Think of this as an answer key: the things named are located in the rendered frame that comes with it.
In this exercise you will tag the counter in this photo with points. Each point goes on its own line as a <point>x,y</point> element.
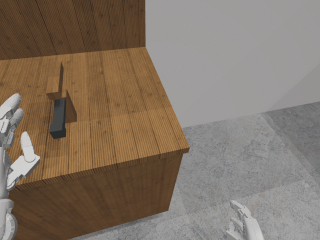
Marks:
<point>124,145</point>

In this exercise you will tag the tap lever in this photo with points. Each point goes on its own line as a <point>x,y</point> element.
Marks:
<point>57,128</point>

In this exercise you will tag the robot left hand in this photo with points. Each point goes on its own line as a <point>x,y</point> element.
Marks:
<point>10,118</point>

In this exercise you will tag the robot right hand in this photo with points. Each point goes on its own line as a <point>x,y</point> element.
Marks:
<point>249,229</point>

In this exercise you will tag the left robot forearm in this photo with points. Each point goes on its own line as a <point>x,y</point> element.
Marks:
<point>8,222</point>

